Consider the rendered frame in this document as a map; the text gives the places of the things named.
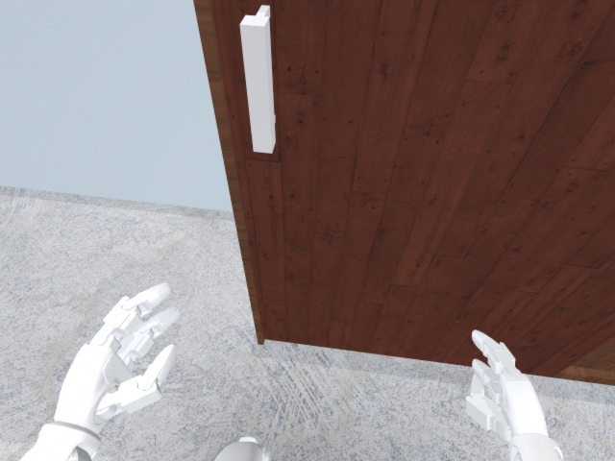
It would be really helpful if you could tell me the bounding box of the wardrobe door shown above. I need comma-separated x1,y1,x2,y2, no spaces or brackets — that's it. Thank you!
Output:
571,337,615,372
210,0,615,377

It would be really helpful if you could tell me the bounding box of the robot left hand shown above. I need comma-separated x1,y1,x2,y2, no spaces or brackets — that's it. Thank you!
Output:
54,282,181,434

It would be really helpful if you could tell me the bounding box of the right robot forearm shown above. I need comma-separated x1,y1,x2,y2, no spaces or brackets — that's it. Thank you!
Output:
508,433,563,461

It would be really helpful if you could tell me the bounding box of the handle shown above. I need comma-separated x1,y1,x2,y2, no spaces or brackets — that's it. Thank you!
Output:
239,5,276,154

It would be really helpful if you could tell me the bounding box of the robot left thigh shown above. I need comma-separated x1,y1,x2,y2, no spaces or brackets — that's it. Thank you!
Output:
214,442,270,461

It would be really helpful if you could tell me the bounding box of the left robot forearm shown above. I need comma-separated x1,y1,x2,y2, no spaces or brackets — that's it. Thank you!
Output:
19,422,102,461

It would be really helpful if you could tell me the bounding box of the robot right hand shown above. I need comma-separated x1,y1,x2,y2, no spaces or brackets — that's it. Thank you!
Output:
466,330,549,443

